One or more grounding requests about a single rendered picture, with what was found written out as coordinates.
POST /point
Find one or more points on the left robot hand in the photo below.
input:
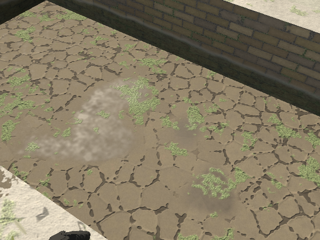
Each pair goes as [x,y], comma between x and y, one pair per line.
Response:
[72,235]

